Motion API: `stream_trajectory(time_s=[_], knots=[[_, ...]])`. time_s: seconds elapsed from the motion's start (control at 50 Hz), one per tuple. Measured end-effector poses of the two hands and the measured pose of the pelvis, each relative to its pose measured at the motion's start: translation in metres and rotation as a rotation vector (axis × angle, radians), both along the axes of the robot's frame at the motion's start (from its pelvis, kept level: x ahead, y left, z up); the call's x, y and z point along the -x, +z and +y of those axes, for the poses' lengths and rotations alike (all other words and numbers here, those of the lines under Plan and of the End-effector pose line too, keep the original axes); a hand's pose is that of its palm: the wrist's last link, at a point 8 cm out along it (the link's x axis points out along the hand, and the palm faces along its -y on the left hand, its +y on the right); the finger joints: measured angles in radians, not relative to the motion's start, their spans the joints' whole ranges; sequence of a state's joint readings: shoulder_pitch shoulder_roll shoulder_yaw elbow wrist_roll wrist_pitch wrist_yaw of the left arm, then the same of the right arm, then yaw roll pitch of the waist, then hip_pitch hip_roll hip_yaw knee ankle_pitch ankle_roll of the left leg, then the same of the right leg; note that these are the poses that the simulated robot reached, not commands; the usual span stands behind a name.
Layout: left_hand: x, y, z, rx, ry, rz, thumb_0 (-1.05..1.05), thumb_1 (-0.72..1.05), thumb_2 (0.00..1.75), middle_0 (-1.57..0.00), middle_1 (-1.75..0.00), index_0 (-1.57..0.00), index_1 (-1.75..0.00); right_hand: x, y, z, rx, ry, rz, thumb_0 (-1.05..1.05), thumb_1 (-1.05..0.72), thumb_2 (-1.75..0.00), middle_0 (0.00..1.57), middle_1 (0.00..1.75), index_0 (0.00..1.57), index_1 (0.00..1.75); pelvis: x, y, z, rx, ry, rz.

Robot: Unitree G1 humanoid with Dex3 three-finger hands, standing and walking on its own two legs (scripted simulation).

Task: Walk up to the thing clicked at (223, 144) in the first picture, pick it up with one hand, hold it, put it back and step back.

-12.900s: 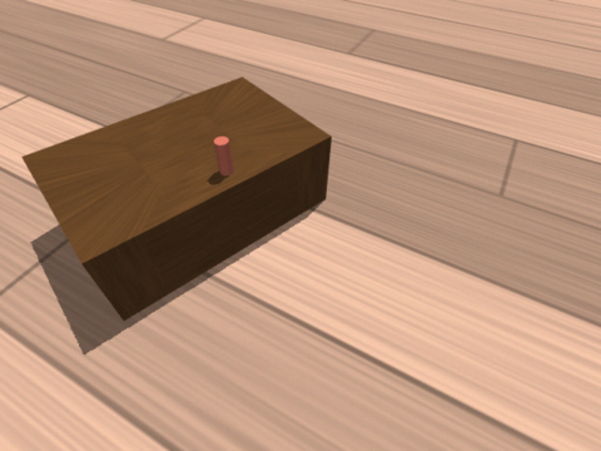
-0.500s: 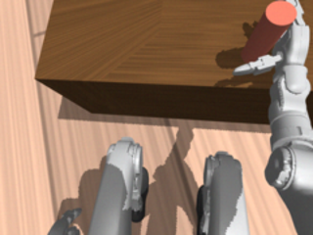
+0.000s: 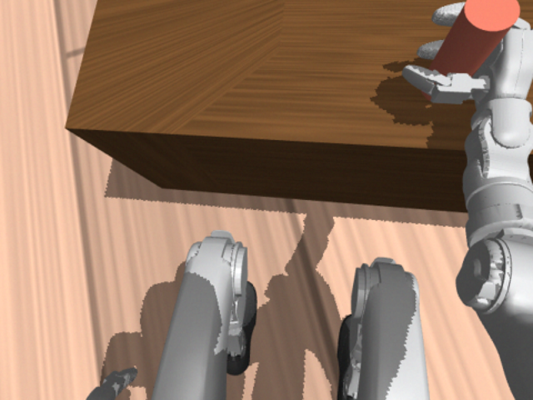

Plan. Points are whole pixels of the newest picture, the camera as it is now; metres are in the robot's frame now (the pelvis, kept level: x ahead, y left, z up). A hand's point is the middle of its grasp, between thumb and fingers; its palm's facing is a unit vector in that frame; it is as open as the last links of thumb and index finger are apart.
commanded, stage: close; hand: right
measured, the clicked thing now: (461, 54) +0.56 -0.16 +0.02
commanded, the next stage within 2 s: settle in 0.06 s
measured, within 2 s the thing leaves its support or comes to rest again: leaves its support in 0.44 s
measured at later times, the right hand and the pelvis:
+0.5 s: hand (458, 51) +0.56 -0.16 +0.03, palm faces +0.06 +1.00 -0.05, open 7.0 cm; pelvis +0.01 +0.00 +0.02, yaw +0 degrees
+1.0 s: hand out of the picture +0.57 -0.16 +0.09, palm faces +0.06 +1.00 -0.04, open 7.0 cm; pelvis +0.02 +0.00 +0.08, yaw +0 degrees
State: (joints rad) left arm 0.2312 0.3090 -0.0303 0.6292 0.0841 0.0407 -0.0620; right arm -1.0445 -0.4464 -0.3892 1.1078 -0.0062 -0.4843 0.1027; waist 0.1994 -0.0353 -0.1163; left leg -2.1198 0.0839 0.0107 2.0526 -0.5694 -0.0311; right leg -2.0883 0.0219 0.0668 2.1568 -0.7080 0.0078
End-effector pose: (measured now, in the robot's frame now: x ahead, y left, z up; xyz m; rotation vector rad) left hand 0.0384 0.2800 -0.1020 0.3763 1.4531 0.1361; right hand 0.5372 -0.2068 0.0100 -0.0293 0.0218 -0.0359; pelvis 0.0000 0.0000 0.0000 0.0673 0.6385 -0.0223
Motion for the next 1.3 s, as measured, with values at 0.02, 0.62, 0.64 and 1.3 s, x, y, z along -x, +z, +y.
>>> stream_trajectory(time_s=[0.02,0.62,0.64,1.3], knots=[[0.000,0.000,0.000,-0.001,0.000,0.000,0.01,0.89,0.91,-0.20,-0.30,-0.19,-0.31,0.000,0.000,0.000,0.001,0.000,0.000,-0.01,0.00,-0.55,1.00,0.76,0.98,0.76,0.000,0.000,0.000,0.000,0.000,0.000],[-0.012,0.035,0.002,-0.017,0.042,-0.024,0.01,0.90,0.91,-0.21,-0.30,-0.20,-0.31,-0.006,0.050,-0.002,0.015,-0.030,0.009,0.00,0.01,-1.10,0.90,1.07,0.90,1.07,-0.010,0.040,-0.001,0.006,0.000,0.008],[-0.013,0.039,0.002,-0.020,0.044,-0.029,0.01,0.90,0.91,-0.21,-0.30,-0.20,-0.31,-0.007,0.054,-0.001,0.013,-0.029,0.012,0.00,0.01,-1.10,0.90,1.07,0.90,1.07,-0.010,0.043,-0.001,0.006,0.001,0.009],[-0.029,0.098,0.000,-0.012,0.061,-0.095,0.01,0.90,0.90,-0.20,-0.30,-0.20,-0.31,-0.005,0.115,0.005,-0.005,-0.030,0.022,0.00,0.01,-1.10,0.90,1.07,0.90,1.08,-0.021,0.103,0.002,0.015,0.012,-0.014]])
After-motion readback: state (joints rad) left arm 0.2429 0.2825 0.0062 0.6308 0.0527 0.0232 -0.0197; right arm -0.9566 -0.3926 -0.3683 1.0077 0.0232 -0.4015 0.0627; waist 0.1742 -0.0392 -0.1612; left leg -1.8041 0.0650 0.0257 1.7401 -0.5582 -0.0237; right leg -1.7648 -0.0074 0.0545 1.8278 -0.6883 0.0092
